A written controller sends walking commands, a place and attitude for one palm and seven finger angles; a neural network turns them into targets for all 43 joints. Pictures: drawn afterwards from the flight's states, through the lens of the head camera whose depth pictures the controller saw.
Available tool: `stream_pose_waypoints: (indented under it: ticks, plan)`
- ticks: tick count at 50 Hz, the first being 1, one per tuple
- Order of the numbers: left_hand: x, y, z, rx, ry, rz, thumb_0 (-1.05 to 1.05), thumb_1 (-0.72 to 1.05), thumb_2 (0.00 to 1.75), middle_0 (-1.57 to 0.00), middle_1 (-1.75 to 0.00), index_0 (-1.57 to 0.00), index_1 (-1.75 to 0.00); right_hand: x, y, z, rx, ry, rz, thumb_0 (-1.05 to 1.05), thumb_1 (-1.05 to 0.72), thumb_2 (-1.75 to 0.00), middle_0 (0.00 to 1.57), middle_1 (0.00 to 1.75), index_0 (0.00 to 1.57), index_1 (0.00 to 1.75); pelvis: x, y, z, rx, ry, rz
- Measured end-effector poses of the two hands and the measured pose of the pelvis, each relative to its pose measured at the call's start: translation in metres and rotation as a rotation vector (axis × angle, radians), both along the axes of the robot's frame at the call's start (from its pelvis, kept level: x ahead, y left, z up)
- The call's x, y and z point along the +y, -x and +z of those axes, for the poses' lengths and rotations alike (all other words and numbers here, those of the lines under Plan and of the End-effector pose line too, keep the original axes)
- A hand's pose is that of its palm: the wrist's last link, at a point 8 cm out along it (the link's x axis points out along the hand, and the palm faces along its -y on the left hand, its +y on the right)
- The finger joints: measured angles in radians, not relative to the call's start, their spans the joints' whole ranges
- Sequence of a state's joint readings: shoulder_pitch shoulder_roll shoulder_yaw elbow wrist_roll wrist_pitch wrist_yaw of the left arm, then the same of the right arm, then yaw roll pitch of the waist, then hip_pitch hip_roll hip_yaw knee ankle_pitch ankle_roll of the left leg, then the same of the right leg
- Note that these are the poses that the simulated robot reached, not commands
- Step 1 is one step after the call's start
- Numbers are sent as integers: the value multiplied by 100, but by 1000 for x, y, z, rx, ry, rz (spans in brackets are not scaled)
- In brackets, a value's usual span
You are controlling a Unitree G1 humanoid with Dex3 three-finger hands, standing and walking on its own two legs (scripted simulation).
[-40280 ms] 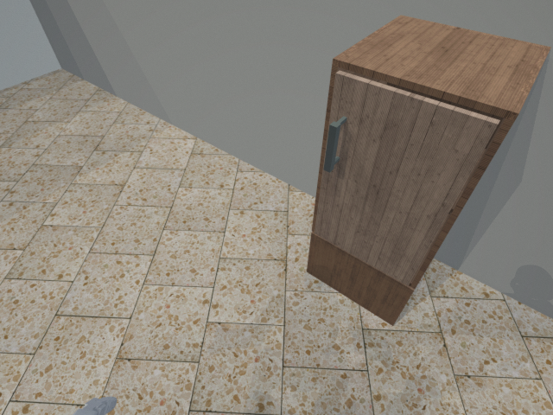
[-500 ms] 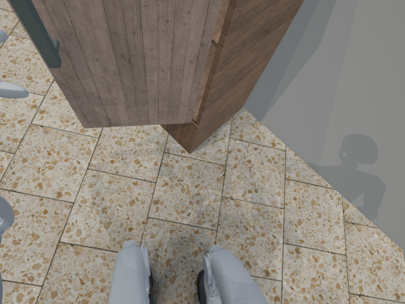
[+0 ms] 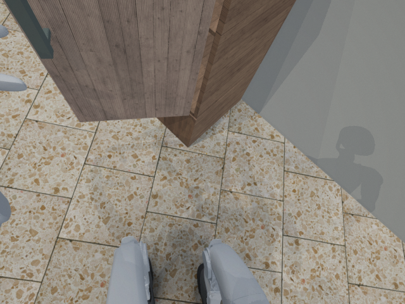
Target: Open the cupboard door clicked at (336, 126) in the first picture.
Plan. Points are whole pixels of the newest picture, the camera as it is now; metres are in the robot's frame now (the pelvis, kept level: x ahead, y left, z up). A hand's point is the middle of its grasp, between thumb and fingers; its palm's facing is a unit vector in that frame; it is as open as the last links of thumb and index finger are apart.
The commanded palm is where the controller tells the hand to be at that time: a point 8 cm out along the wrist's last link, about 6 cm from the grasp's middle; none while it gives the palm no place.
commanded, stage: slide the fingers in behind the handle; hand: left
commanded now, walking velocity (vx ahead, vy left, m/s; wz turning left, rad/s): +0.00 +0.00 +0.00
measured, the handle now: (29, 12) +0.60 +0.25 +0.09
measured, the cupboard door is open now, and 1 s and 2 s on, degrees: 53 53 53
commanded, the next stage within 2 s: close the thumb around the handle in 1.56 s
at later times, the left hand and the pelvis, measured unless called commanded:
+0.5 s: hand (18, 45) +0.54 +0.26 +0.08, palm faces +0.09 -1.00 -0.01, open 14.0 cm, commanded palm +0.53 +0.29 +0.08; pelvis +0.01 +0.00 +0.01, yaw +1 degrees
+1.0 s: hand (32, 48) +0.53 +0.24 +0.08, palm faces +0.10 -0.99 -0.01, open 14.1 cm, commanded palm +0.52 +0.26 +0.08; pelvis +0.01 -0.01 +0.01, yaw +1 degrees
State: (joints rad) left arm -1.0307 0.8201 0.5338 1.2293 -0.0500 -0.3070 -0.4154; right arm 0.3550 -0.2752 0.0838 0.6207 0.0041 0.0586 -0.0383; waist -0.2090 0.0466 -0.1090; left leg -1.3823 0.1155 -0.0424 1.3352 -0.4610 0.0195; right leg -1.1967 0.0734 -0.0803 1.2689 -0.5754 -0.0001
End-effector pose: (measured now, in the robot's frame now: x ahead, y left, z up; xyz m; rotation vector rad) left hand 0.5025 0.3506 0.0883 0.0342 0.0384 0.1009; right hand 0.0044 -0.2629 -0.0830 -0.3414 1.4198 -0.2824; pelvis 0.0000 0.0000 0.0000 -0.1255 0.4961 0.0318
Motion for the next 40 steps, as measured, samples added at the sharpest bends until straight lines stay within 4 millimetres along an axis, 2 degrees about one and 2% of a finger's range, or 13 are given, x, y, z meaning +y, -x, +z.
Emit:
stream_pose_waypoints:
  ticks: [6,15,34,40]
  plan:
    - [-6,-2,5,-29,18,-18,-1,-50,30,-30,-120,-30,-120,3,1,1,16,-9,3,0,-90,-90,20,30,21,30,0,-2,2,-1,-1,6]
    - [-22,-10,-6,0,25,-26,-1,-50,30,-30,-120,-30,-120,-2,-9,5,-16,8,10,0,-90,-90,20,30,21,30,0,-6,3,3,-1,7]
    - [-47,-15,0,-24,25,-14,-1,-50,30,-30,-120,-30,-120,-3,-15,2,-9,-37,-4,0,-90,-90,20,30,21,30,-7,-14,8,-7,-17,6]
    - [-52,-11,-6,0,28,-17,-1,-50,30,-30,-120,-30,-120,-6,-16,2,-17,-43,-8,0,-90,-90,20,30,20,30,-9,-15,9,-13,-21,4]
